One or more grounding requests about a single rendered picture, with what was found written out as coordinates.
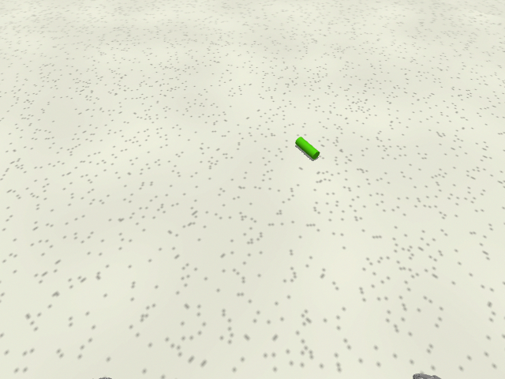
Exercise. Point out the can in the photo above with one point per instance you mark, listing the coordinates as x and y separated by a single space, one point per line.
306 147

